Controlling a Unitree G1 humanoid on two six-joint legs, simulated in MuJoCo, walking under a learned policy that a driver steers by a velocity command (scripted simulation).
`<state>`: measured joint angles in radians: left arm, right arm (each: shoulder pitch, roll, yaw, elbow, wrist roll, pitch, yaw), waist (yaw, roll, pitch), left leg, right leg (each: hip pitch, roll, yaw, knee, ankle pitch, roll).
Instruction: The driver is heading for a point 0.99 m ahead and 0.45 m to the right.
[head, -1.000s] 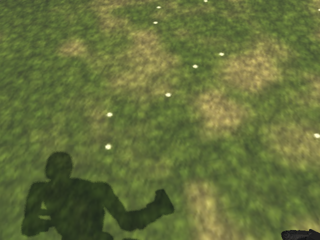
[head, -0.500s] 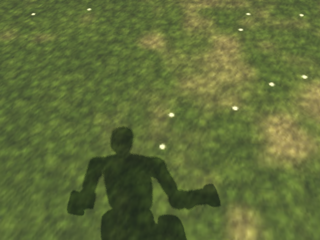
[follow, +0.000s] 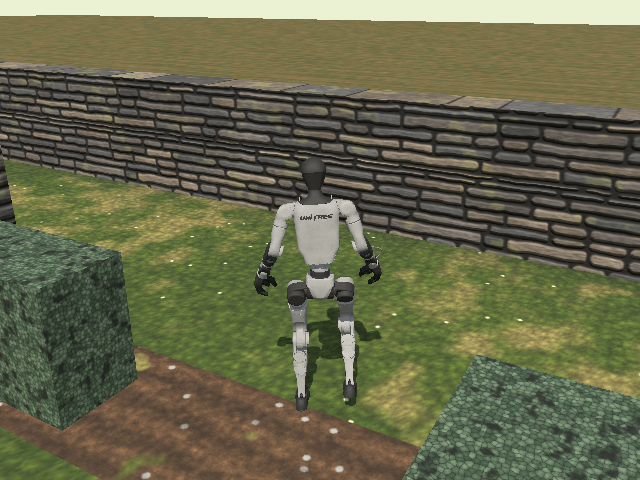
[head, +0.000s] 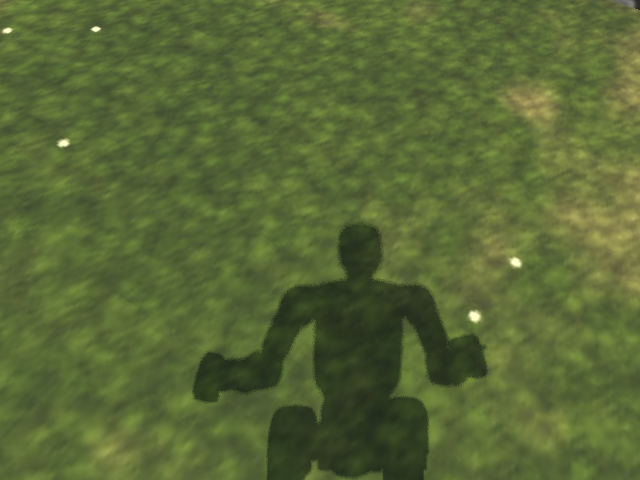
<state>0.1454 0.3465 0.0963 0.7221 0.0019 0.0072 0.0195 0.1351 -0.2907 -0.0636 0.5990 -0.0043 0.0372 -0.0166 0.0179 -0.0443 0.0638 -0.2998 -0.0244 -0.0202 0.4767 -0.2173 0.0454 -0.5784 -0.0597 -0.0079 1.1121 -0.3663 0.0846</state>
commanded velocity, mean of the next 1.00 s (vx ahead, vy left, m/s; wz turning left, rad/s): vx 0.00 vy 0.00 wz -0.68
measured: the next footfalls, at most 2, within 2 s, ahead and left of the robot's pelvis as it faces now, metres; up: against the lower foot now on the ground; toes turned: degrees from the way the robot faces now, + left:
right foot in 0.32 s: +0.03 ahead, -0.13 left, +0.00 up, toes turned -16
left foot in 0.82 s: +0.20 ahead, +0.01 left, +0.00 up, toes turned -48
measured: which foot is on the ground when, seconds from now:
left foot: down 0.00-0.34, up 0.36-0.80, down 0.82-1.00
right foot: up 0.00-0.30, down 0.32-0.82, up 0.84-1.00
